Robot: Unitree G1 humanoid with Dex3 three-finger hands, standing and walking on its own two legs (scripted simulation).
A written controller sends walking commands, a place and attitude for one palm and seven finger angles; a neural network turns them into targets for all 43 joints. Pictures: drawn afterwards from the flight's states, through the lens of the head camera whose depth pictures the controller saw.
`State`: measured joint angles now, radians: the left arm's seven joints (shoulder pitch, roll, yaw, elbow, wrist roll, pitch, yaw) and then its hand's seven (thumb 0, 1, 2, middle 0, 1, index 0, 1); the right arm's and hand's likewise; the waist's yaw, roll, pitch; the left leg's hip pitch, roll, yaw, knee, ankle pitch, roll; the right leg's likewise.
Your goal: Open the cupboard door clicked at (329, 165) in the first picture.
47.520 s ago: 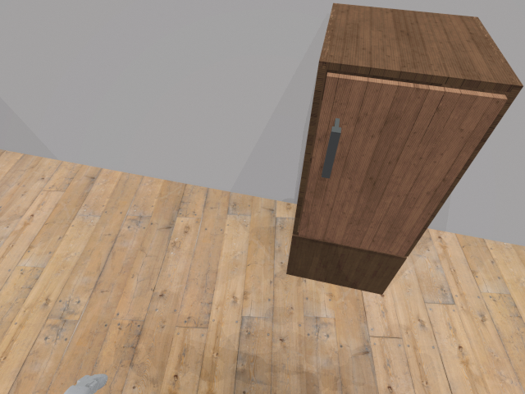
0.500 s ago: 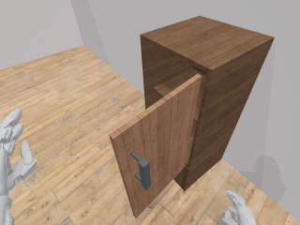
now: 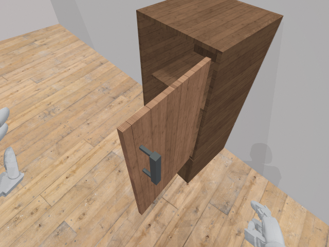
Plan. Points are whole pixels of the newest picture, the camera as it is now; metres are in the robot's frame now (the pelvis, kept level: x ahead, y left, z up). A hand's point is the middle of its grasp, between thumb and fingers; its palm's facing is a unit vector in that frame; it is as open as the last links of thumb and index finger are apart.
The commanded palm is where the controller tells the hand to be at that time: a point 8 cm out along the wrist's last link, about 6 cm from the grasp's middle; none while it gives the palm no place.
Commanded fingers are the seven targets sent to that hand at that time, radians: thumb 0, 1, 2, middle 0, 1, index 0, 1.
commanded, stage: step back with the hand held close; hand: left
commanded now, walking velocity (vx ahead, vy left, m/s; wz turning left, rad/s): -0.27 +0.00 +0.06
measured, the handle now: (150, 165) +0.33 +0.06 -0.02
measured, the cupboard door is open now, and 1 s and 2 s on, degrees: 97 97 97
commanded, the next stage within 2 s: stop stepping back and stand still in 0.50 s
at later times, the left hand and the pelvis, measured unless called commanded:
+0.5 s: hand out of the picture +0.06 +0.29 +0.16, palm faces +0.55 -0.72 -0.42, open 7.4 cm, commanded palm +0.00 +0.33 +0.18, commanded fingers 0.00 0.90 0.90 -0.20 -0.30 -0.20 -0.30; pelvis -0.11 +0.01 -0.02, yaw +6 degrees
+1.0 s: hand out of the picture -0.01 +0.25 +0.16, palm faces +0.44 -0.76 -0.48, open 7.4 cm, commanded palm -0.05 +0.28 +0.18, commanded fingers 0.00 0.90 0.90 -0.20 -0.30 -0.20 -0.30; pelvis -0.20 -0.02 +0.00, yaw -2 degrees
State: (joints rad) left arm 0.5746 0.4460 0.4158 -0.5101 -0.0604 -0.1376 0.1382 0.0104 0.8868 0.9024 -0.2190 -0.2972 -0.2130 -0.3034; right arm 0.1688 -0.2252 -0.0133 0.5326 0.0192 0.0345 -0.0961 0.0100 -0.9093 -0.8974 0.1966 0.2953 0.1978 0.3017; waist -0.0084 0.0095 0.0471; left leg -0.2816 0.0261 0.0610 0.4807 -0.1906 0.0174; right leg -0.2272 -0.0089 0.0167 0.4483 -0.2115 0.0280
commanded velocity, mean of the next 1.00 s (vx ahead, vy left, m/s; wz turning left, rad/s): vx -0.09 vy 0.03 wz -0.02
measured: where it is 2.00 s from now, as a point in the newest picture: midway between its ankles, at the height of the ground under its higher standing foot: outside the picture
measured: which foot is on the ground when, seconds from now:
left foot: down 0.00-0.32, up 0.34-0.46, down 0.48-0.84, up 0.86-1.00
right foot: down 0.00-0.48, up 0.50-0.80, down 0.82-1.00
